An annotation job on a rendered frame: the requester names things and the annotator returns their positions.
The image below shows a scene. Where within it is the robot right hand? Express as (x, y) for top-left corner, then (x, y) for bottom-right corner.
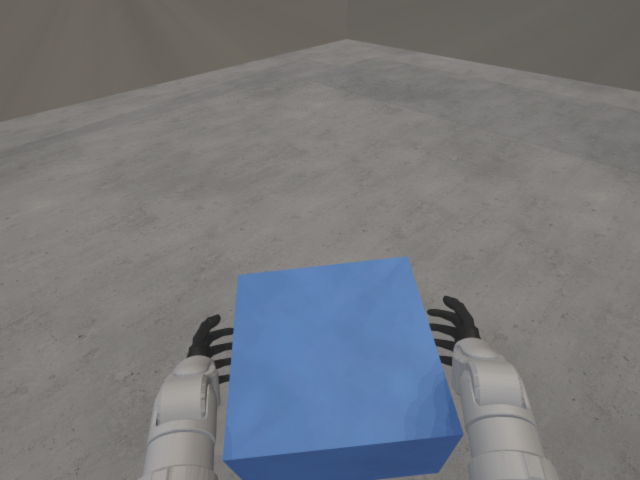
(427, 296), (481, 366)

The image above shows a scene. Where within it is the left robot forearm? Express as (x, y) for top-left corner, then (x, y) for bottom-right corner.
(138, 355), (221, 480)

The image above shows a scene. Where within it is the carton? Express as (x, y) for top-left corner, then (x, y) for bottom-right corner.
(223, 256), (464, 480)

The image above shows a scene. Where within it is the right robot forearm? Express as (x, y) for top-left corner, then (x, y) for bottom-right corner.
(452, 338), (560, 480)

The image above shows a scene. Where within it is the robot left hand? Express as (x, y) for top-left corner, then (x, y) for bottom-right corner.
(187, 315), (234, 384)

